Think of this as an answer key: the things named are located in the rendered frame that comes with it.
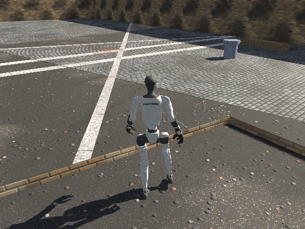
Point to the robot right hand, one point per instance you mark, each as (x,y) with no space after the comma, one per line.
(181,137)

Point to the robot left forearm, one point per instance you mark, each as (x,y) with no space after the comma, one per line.
(129,123)

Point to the robot shin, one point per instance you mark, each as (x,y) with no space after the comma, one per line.
(144,177)
(168,163)

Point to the left robot shin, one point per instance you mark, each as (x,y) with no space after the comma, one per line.
(144,177)

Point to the robot right forearm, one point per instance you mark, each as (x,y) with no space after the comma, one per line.
(176,126)

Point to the robot left hand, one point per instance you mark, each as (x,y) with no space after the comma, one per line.
(128,130)

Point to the robot right upper arm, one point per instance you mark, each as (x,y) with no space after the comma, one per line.
(166,100)

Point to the right robot shin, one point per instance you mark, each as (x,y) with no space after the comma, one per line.
(168,163)

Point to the robot left upper arm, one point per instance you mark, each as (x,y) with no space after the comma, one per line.
(134,108)

